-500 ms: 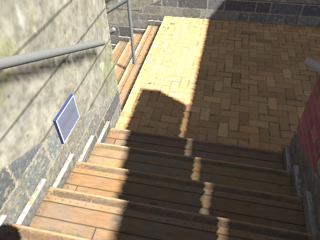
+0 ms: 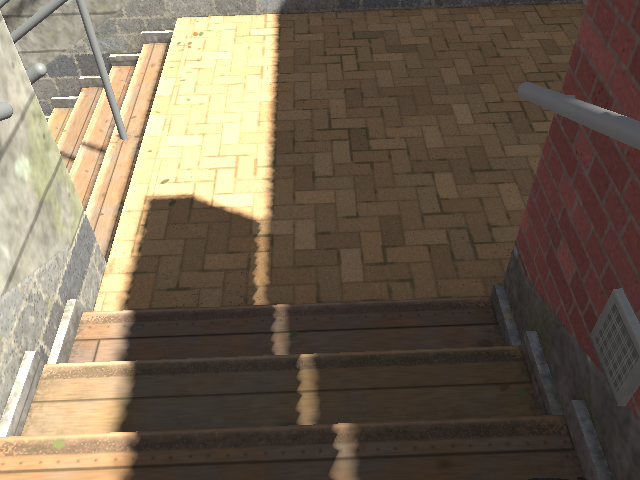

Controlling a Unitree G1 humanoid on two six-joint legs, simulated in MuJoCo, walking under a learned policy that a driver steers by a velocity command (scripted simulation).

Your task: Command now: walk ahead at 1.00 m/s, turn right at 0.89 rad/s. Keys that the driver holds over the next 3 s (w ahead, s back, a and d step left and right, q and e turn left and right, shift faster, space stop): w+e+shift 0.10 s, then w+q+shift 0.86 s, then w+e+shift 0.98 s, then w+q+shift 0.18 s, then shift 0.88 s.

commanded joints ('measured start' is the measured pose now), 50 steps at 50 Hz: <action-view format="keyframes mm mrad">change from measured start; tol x64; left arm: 1 -85 85 21 -118 6 -8 26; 50 -468 75 3 -137 72 -45 -51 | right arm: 1 451 -144 -64 76 -10 12 20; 50 299 -157 -41 161 49 34 -21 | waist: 1 -181 61 -138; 50 -114 17 66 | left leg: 1 763 450 -338 166 785 162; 14 -107 137 -39 169 34 132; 19 -551 8 -184 1474 -633 105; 30 -61 128 1 233 813 109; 37 473 3 87 15 211 253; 39 494 94 -161 259 1066 255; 42 453 322 -777 -71 -139 426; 50 -222 -74 -320 148 32 214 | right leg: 1 -790 -173 -12 207 132 5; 11 -120 -203 -108 -1079 1291 59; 17 526 -236 -150 -1249 925 42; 19 929 -587 120 -836 1663 -1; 22 474 -594 247 -1209 467 -68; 32 -308 -366 -341 -1046 281 137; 36 -45 -438 -368 -427 1057 106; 38 -365 -190 -320 500 29 112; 50 -70 -202 -127 -1002 1115 154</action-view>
